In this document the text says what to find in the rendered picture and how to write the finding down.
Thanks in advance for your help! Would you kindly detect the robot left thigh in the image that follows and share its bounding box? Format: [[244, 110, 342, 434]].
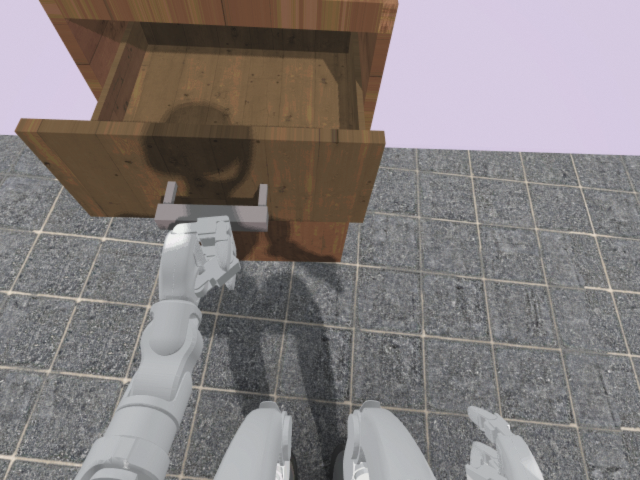
[[213, 408, 292, 480]]

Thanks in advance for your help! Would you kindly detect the robot left forearm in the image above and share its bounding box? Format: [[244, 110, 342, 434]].
[[74, 299, 203, 480]]

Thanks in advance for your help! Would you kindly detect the left robot shin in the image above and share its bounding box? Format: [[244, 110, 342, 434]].
[[246, 401, 290, 480]]

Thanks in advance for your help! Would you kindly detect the robot right hand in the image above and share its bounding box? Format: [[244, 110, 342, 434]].
[[465, 406, 544, 480]]

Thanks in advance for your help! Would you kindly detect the robot left hand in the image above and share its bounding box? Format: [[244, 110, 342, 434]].
[[159, 215, 241, 307]]

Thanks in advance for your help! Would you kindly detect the handle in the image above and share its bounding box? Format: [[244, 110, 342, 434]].
[[154, 181, 269, 232]]

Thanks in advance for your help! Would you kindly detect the drawer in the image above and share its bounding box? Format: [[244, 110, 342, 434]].
[[14, 21, 386, 223]]

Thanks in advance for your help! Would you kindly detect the cabinet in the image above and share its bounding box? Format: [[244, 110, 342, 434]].
[[39, 0, 399, 262]]

